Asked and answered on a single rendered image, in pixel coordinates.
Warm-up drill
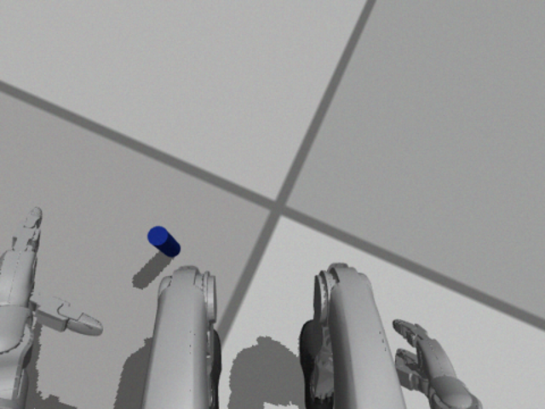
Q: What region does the right robot foot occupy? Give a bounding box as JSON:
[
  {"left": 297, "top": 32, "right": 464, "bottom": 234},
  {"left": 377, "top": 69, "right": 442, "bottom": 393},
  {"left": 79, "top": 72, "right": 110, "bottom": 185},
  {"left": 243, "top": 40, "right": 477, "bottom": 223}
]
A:
[{"left": 300, "top": 320, "right": 334, "bottom": 409}]

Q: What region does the left robot hand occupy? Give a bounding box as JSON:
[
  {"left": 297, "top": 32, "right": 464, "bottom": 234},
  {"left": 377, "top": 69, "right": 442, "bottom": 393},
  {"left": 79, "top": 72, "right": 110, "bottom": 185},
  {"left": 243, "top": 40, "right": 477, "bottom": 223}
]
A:
[{"left": 0, "top": 207, "right": 103, "bottom": 336}]

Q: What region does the right robot hand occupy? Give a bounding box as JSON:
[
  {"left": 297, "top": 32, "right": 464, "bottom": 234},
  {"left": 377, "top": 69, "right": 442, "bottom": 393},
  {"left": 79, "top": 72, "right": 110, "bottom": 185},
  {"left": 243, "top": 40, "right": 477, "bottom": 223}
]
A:
[{"left": 393, "top": 320, "right": 457, "bottom": 398}]

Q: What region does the left robot arm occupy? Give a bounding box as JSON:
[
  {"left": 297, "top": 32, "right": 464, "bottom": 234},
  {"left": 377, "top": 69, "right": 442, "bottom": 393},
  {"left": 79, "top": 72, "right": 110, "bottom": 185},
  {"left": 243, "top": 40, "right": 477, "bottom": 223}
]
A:
[{"left": 0, "top": 305, "right": 34, "bottom": 409}]

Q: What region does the right robot arm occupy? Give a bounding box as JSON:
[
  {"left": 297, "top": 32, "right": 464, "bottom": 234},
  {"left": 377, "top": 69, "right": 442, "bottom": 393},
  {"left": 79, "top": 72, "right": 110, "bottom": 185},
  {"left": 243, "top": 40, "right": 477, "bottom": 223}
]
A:
[{"left": 427, "top": 376, "right": 483, "bottom": 409}]

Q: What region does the can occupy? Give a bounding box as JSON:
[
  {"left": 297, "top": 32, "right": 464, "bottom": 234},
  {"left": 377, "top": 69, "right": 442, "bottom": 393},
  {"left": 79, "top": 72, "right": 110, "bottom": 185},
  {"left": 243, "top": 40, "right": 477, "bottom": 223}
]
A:
[{"left": 147, "top": 226, "right": 181, "bottom": 257}]

